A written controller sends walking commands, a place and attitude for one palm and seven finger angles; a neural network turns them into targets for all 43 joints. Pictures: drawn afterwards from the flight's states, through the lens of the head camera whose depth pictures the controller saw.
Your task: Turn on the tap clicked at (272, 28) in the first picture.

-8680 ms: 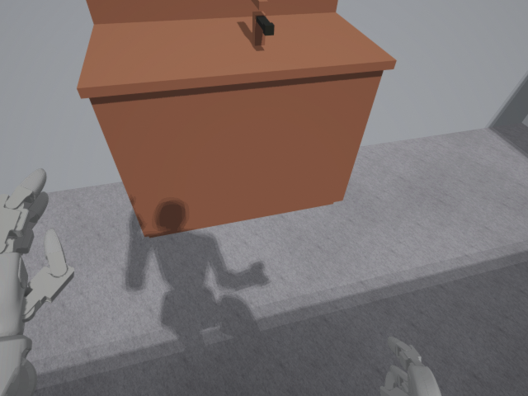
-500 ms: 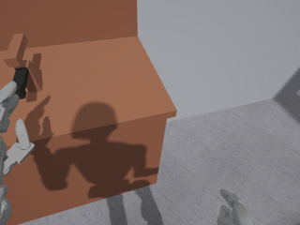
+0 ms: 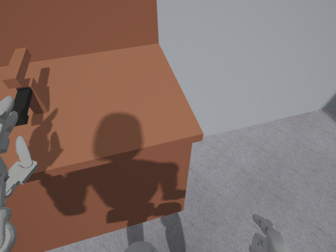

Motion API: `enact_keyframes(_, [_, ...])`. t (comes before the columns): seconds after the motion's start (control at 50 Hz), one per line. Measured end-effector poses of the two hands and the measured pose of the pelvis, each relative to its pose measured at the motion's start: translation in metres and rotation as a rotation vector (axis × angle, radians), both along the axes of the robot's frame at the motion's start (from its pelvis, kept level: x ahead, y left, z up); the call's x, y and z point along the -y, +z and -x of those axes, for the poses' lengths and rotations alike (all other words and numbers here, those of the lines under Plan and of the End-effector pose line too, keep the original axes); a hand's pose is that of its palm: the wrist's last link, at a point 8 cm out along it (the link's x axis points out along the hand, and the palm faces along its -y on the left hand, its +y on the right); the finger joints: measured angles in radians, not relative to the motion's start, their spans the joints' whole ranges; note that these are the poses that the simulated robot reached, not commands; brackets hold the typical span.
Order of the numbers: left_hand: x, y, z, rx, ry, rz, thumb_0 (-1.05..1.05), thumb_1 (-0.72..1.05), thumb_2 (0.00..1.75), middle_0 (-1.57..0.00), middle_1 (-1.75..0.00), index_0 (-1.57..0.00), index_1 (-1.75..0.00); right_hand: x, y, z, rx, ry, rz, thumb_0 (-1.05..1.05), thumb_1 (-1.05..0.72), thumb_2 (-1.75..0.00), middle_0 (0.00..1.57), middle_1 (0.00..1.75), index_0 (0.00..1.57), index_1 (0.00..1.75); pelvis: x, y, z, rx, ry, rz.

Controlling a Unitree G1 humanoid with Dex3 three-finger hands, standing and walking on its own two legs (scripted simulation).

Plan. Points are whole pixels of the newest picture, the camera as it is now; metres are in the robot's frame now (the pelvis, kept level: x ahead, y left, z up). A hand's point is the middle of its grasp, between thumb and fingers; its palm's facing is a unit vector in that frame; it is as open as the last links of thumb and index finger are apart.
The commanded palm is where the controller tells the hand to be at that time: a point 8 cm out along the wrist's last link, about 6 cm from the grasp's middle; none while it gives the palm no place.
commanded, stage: come to a stop and stand still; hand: left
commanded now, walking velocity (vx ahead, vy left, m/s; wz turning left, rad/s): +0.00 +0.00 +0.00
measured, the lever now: (17, 117) +0.34 +0.37 +0.14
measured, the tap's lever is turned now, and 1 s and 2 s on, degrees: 0 0 0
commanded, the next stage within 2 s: look again from close up in 0.94 s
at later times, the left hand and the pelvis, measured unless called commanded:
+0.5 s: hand (16, 147) +0.25 +0.30 +0.17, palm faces +0.41 -0.85 -0.32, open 7.4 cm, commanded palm +0.19 +0.33 +0.19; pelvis +0.03 +0.06 +0.02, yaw -1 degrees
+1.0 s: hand (17, 139) +0.26 +0.31 +0.17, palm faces +0.40 -0.85 -0.34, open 7.4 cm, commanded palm +0.21 +0.34 +0.19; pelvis +0.05 +0.06 +0.02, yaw -1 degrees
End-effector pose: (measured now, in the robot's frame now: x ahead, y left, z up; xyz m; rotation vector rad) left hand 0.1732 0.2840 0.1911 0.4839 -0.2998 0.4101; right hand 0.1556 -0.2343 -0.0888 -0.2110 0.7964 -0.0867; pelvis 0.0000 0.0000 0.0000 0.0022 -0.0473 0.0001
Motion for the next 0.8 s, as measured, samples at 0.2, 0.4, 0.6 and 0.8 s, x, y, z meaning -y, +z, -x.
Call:
enact_keyframes(0.2, [-0.018,0.013,-0.003,0.082,-0.054,0.015,0.01,0.89,0.90,-0.22,-0.30,-0.22,-0.30,-0.022,0.033,-0.031,0.131,-0.015,0.075,0.01,-0.90,-0.90,0.20,0.30,0.20,0.30,-0.024,0.003,-0.008,0.011,0.001,0.001])
enact_keyframes(0.4, [-0.052,-0.003,-0.021,-0.018,0.012,0.094,0.01,0.90,0.90,-0.21,-0.30,-0.21,-0.30,-0.076,0.031,-0.028,0.100,0.027,-0.010,0.01,-0.90,-0.90,0.20,0.30,0.20,0.30,-0.048,0.014,-0.020,-0.013,-0.013,0.016])
enact_keyframes(0.6, [-0.061,-0.001,-0.043,-0.058,-0.035,0.071,0.01,0.89,0.90,-0.21,-0.30,-0.21,-0.30,-0.087,0.029,-0.027,0.046,-0.004,-0.008,0.01,-0.90,-0.90,0.20,0.30,0.21,0.30,-0.062,0.018,-0.034,-0.029,-0.020,0.018])
enact_keyframes(0.8, [-0.064,-0.006,-0.052,-0.086,-0.029,0.089,0.01,0.89,0.90,-0.21,-0.30,-0.21,-0.30,-0.070,0.037,-0.044,0.069,-0.041,0.034,0.01,-0.90,-0.90,0.20,0.30,0.21,0.30,-0.066,0.019,-0.044,-0.036,-0.024,0.022])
